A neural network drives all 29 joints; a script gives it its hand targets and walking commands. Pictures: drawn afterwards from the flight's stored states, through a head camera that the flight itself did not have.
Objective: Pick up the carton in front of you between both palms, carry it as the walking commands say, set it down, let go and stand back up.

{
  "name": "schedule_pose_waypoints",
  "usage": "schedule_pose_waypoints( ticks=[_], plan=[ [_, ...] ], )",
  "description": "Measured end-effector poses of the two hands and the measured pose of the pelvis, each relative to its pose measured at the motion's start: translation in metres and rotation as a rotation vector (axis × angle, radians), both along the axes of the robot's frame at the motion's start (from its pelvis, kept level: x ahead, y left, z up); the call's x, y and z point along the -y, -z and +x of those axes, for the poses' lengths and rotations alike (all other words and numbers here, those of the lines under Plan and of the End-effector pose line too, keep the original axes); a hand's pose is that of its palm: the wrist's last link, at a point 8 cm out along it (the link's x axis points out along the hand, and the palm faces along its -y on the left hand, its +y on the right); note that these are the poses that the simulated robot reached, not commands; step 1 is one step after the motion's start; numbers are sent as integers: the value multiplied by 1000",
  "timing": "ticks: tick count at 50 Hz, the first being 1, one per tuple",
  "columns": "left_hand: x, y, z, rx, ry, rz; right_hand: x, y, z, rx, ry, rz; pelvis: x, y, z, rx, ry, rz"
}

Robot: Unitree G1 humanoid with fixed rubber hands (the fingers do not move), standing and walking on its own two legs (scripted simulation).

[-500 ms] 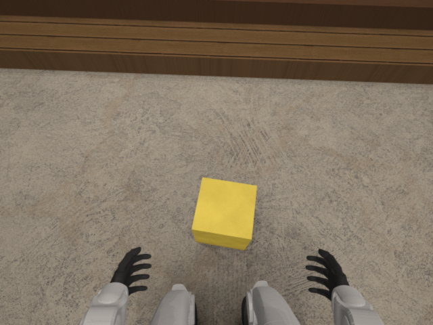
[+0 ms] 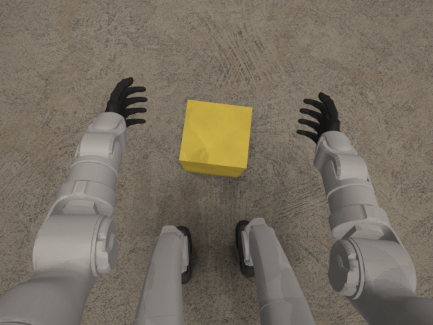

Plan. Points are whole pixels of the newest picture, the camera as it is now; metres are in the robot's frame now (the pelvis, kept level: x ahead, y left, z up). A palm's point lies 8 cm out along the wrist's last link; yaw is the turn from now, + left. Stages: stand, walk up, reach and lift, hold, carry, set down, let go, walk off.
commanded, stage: reach and lift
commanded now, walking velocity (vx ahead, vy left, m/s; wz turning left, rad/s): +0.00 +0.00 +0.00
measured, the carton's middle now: (215, 142) +0.52 -0.04 -0.53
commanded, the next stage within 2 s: none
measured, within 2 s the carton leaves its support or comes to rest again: leaves its support in 1.96 s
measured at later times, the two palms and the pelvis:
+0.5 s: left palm (135, 85) +0.57 +0.15 -0.17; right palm (306, 105) +0.50 -0.23 -0.16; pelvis +0.03 +0.00 -0.04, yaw -1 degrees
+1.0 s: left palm (158, 127) +0.55 +0.14 -0.41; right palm (276, 139) +0.48 -0.23 -0.40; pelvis -0.03 +0.00 -0.25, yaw -3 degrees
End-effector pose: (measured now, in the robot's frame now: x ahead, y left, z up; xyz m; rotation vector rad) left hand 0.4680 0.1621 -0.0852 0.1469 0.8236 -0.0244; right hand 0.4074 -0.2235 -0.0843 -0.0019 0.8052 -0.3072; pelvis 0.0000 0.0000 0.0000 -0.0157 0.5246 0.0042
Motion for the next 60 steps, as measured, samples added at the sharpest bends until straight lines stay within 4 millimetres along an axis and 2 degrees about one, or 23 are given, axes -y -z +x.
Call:
schedule_pose_waypoints(
  ticks=[12,16,21,24,28,36,41,45,50,56,60],
  plan=[
    [8,14,92,147,24,-22,6,16,76,150,28,-16,-2,12,10,-203,-3,-6],
    [10,24,106,164,36,-24,8,25,88,168,21,-19,-2,11,19,-259,0,-7],
    [12,49,109,156,35,-32,8,47,92,162,21,-14,-1,18,30,-328,5,-9],
    [14,72,106,144,28,-36,7,69,91,148,21,-10,-1,31,33,-366,8,-10],
    [15,114,97,123,17,-35,4,110,86,122,18,-5,0,59,32,-404,11,-11],
    [12,212,83,126,4,-19,4,204,76,103,12,-12,0,137,12,-404,17,-14],
    [12,261,82,135,3,-16,6,254,73,104,16,-10,-1,186,-5,-351,20,-18],
    [16,291,83,136,2,-17,6,286,74,102,18,-2,-2,218,-17,-298,23,-19],
    [19,323,85,120,-2,-19,2,320,76,86,13,8,-3,247,-27,-236,27,-20],
    [21,362,84,91,-6,-23,-2,360,78,52,-2,12,-2,271,-31,-185,28,-21],
    [21,381,82,90,-2,-25,-5,378,78,40,-9,9,-1,280,-28,-144,28,-21]
  ],
)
